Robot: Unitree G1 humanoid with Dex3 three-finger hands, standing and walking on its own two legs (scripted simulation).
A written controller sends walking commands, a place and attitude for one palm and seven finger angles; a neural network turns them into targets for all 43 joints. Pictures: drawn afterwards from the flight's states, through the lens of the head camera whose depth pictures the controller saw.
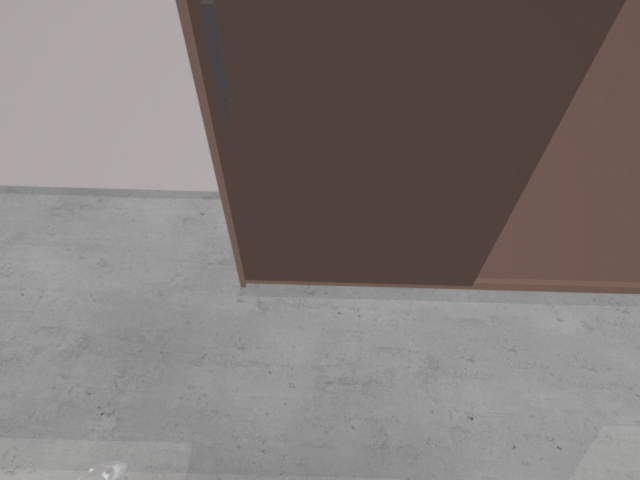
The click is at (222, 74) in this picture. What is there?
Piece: wardrobe's sliding door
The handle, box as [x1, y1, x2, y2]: [200, 0, 232, 119]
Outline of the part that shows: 202,0 200,3 200,7 221,118 230,119 232,115 232,99 229,97 214,5 216,3 216,0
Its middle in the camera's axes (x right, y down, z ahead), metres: -0.22 -0.38 +0.83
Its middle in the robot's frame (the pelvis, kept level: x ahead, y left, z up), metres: +0.88 +0.27 +0.12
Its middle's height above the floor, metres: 0.89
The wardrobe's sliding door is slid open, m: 0.00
